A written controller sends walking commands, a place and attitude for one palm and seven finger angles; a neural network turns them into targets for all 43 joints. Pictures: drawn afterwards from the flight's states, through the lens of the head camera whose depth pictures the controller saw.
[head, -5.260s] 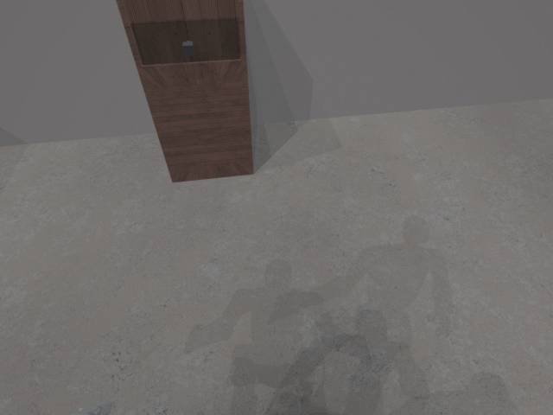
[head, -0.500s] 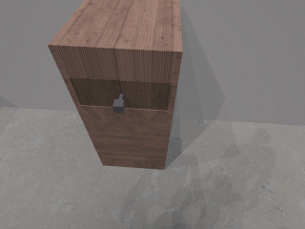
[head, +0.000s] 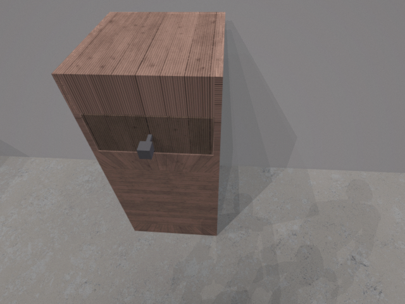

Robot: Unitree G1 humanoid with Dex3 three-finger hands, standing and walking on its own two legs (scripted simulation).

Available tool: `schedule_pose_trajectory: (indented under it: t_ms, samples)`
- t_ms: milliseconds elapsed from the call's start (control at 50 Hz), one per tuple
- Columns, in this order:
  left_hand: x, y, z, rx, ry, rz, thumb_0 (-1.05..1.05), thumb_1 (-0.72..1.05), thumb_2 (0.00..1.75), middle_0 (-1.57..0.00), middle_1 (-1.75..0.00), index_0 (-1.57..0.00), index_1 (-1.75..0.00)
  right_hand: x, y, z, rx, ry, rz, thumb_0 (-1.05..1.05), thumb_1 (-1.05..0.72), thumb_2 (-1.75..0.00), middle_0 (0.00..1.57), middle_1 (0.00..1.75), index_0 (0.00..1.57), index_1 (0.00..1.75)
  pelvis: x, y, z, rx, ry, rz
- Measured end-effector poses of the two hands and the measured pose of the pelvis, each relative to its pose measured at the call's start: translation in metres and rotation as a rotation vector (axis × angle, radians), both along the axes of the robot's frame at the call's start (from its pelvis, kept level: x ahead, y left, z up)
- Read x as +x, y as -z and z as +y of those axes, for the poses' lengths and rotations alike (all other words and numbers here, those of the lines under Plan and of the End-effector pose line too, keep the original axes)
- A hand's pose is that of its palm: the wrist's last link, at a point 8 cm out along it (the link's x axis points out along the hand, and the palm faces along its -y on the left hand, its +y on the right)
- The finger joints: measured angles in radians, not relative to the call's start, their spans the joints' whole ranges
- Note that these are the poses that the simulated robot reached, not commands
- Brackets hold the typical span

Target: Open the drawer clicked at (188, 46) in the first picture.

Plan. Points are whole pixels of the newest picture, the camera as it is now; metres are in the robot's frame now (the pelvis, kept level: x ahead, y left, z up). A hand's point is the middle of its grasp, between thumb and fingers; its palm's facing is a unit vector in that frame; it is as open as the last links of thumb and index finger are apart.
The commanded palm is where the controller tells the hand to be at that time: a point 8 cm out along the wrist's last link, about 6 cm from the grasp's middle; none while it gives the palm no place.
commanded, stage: look again from close up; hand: left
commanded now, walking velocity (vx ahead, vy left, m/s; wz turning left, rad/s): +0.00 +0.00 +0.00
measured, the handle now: (147, 145) +0.55 +0.20 -0.05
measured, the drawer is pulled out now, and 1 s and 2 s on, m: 0.00 0.00 0.00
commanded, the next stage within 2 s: raise the hand with hooked fingers in 0.28 s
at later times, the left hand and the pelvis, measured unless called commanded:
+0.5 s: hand out of the picture +0.07 +0.20 -0.11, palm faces -0.07 -0.88 -0.47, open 7.3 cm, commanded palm +0.10 +0.22 -0.05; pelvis -0.01 +0.01 +0.00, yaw -2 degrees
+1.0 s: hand (78, 290) +0.16 +0.25 -0.04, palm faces +0.08 -0.09 -0.99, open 9.7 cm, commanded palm +0.14 +0.24 +0.02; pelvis -0.06 +0.03 -0.05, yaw +0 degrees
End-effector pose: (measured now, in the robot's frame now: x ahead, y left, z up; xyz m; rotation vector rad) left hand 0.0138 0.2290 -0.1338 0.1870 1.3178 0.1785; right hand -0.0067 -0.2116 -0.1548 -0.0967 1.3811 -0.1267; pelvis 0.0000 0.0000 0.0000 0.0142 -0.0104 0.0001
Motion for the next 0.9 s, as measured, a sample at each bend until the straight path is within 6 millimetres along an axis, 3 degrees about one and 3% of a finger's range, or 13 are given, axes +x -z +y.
schedule_pose_trajectory:
  t_ms: [400,420,480,540,600,640,700,760,840,900]
  samples:
    - [-0.028,0.004,-0.016,-0.034,-0.035,0.069,0.00,0.91,0.90,-0.20,-0.30,-0.20,-0.30,-0.004,-0.003,-0.002,-0.005,-0.013,0.038,0.00,-0.92,-0.90,0.20,0.30,0.20,0.30,0.000,-0.002,-0.003,-0.004,0.002,0.004]
    - [-0.021,-0.001,-0.015,-0.019,0.022,0.044,0.01,0.91,0.90,-0.20,-0.30,-0.20,-0.30,-0.001,-0.005,-0.005,-0.021,-0.014,0.013,0.01,-0.92,-0.90,0.20,0.30,0.20,0.30,-0.002,-0.002,-0.002,-0.005,0.021,0.004]
    - [0.026,-0.046,0.008,0.163,0.172,-0.228,0.04,0.94,0.89,-0.21,-0.31,-0.21,-0.31,0.023,-0.011,-0.017,-0.085,0.018,-0.207,0.02,-0.93,-0.90,0.20,0.30,0.20,0.30,-0.005,0.001,0.004,0.002,0.037,0.021]
    - [0.081,-0.098,0.018,0.393,0.374,-0.486,0.04,0.91,0.88,-0.21,-0.33,-0.21,-0.33,0.062,-0.018,-0.027,-0.117,0.002,-0.408,0.02,-0.93,-0.90,0.20,0.30,0.20,0.30,-0.015,0.006,0.010,0.016,0.020,0.059]
    - [0.126,-0.136,0.012,0.656,0.618,-0.693,0.03,0.85,0.86,-0.21,-0.35,-0.21,-0.36,0.105,-0.029,-0.033,-0.132,-0.046,-0.572,0.02,-0.92,-0.90,0.20,0.30,0.20,0.30,-0.026,0.014,0.015,0.026,0.025,0.113]
    - [0.142,-0.148,0.002,0.796,0.741,-0.792,0.02,0.81,0.85,-0.21,-0.38,-0.21,-0.38,0.132,-0.040,-0.034,-0.133,-0.079,-0.651,0.01,-0.92,-0.90,0.20,0.30,0.20,0.30,-0.033,0.020,0.018,0.033,0.040,0.141]
    - [0.141,-0.148,-0.016,0.892,0.866,-0.886,0.01,0.74,0.82,-0.21,-0.41,-0.21,-0.42,0.164,-0.057,-0.029,-0.121,-0.136,-0.721,0.01,-0.91,-0.90,0.20,0.30,0.20,0.30,-0.041,0.029,0.020,0.046,0.061,0.174]
    - [0.122,-0.137,-0.026,0.933,0.940,-0.921,0.01,0.66,0.79,-0.22,-0.46,-0.22,-0.46,0.188,-0.067,-0.017,-0.109,-0.207,-0.756,0.01,-0.91,-0.90,0.20,0.30,0.20,0.30,-0.049,0.038,0.021,0.052,0.061,0.192]
    - [0.096,-0.120,-0.015,1.028,0.980,-0.875,0.00,0.56,0.75,-0.23,-0.52,-0.24,-0.52,0.206,-0.066,0.007,-0.082,-0.280,-0.770,0.01,-0.91,-0.90,0.20,0.30,0.20,0.30,-0.056,0.049,0.022,0.043,0.044,0.195]
    - [0.094,-0.119,0.004,1.100,0.963,-0.842,0.00,0.48,0.72,-0.25,-0.56,-0.25,-0.57,0.208,-0.057,0.029,-0.054,-0.305,-0.755,0.01,-0.91,-0.90,0.20,0.30,0.20,0.30,-0.061,0.054,0.024,0.024,0.021,0.183]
